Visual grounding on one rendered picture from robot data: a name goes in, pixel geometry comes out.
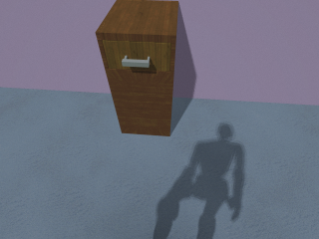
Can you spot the drawer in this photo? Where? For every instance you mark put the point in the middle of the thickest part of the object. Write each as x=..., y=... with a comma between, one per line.
x=159, y=53

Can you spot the handle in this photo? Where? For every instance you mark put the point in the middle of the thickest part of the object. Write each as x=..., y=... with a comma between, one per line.
x=135, y=62

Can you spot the cabinet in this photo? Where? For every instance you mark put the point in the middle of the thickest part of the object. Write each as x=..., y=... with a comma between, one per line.
x=142, y=98

